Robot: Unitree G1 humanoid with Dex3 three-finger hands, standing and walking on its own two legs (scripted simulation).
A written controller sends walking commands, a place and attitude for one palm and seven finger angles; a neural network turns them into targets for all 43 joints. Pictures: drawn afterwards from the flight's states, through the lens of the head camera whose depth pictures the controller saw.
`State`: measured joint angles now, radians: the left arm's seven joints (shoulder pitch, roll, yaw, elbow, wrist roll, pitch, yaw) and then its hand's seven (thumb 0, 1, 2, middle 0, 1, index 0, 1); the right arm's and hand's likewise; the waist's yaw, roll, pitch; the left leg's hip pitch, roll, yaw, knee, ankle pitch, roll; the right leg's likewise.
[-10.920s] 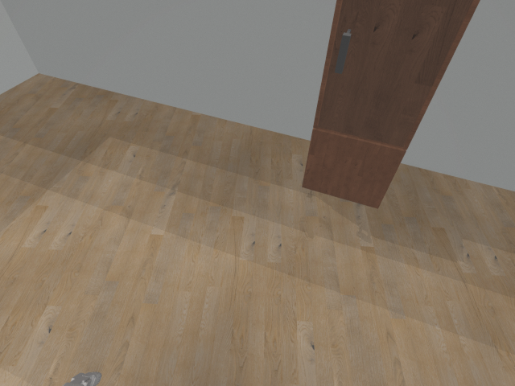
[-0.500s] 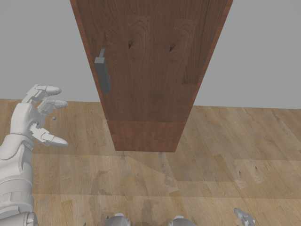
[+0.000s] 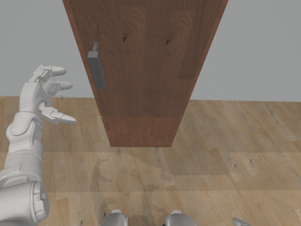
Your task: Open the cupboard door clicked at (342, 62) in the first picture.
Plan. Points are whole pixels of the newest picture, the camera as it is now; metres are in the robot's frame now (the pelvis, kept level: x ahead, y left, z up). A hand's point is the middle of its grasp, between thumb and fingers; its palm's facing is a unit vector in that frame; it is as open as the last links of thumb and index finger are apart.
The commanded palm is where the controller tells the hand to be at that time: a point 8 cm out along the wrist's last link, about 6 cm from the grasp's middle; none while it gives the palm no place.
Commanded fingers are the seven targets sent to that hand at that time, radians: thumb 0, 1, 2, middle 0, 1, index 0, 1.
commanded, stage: move the hooked fingers beside the handle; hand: left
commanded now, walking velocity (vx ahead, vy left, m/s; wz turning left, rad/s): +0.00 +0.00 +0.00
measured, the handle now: (98, 66) +0.56 +0.16 +0.06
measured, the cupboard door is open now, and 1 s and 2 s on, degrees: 0 0 0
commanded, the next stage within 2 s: slide the fingers in behind the handle in 1.32 s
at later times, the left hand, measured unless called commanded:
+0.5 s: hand (79, 76) +0.50 +0.20 +0.07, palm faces +0.00 -1.00 -0.01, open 14.0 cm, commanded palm +0.48 +0.25 +0.07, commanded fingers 0.00 -0.50 0.30 -0.30 -1.20 -0.30 -1.20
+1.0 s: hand (79, 75) +0.51 +0.21 +0.07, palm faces -0.01 -1.00 -0.01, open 14.0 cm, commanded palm +0.49 +0.25 +0.06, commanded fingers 0.00 -0.50 0.30 -0.30 -1.20 -0.30 -1.20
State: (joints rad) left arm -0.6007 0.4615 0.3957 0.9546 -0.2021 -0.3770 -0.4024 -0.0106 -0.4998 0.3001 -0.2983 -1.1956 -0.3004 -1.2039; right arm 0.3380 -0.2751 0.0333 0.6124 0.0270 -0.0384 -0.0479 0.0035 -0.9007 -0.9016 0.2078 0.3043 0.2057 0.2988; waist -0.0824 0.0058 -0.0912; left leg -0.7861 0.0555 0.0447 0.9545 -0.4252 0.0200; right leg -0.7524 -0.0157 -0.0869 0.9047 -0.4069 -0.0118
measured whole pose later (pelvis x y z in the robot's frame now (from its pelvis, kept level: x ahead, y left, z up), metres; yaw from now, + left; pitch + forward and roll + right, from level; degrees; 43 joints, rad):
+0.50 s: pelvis +0.00 -0.01 -0.01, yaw -1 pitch +20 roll -2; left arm -0.88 0.57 0.45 1.19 -0.10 -0.38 -0.33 -0.01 -0.50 0.30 -0.30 -1.20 -0.30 -1.20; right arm 0.40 -0.28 0.04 0.63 0.01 0.04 -0.03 0.00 -0.90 -0.90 0.21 0.30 0.21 0.30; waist -0.17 0.01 -0.09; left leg -0.92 0.08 0.04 1.02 -0.44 0.01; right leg -0.89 0.00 -0.08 0.96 -0.42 -0.02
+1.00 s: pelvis +0.01 +0.00 -0.01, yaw -1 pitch +21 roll -3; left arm -0.87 0.54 0.42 1.16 -0.11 -0.40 -0.32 -0.01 -0.50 0.30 -0.30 -1.20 -0.30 -1.20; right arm 0.38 -0.27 0.03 0.62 0.00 0.07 -0.02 0.00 -0.90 -0.90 0.21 0.30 0.21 0.30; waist -0.16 0.01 -0.10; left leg -0.93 0.08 0.04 1.02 -0.46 0.02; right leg -0.89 0.00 -0.09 0.95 -0.43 -0.01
